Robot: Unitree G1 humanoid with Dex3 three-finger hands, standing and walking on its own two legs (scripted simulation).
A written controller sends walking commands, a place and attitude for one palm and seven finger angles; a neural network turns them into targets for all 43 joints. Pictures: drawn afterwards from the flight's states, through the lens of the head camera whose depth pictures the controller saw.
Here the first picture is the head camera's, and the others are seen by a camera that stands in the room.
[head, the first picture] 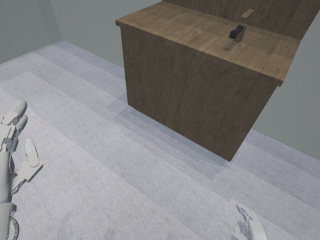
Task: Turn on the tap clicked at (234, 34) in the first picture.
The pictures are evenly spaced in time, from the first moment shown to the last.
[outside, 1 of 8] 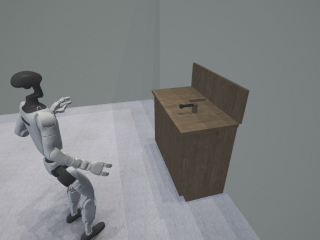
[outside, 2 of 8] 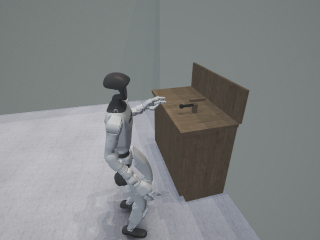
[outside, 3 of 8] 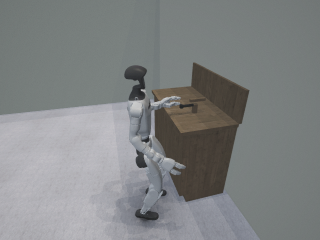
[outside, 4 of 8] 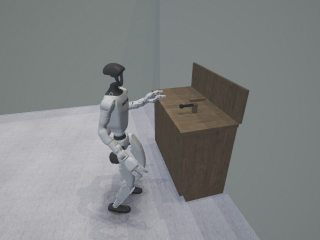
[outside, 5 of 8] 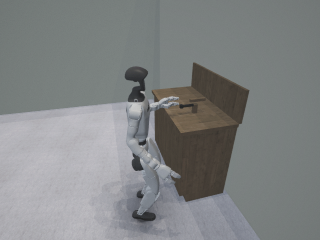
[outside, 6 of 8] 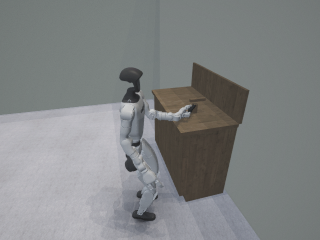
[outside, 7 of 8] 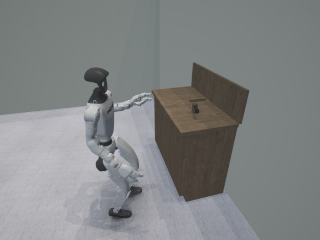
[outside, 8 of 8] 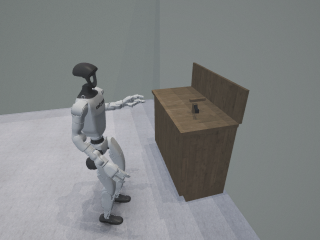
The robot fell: no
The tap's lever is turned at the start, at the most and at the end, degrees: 0 73 73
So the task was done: yes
